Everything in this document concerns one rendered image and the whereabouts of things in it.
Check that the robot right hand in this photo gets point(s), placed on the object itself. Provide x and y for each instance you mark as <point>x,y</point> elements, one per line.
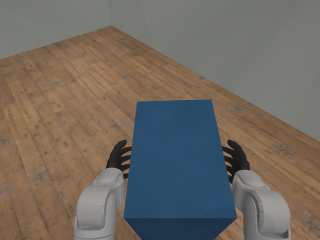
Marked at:
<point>239,160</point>

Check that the left robot forearm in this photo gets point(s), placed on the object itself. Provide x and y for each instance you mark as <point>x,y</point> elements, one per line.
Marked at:
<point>96,208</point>

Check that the carton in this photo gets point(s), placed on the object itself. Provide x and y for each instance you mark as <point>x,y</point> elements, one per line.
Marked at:
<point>178,186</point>

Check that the right robot forearm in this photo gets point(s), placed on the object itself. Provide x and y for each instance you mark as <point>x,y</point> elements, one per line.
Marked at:
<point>266,214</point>

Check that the robot left hand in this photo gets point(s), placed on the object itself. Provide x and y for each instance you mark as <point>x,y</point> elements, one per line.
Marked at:
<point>115,160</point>

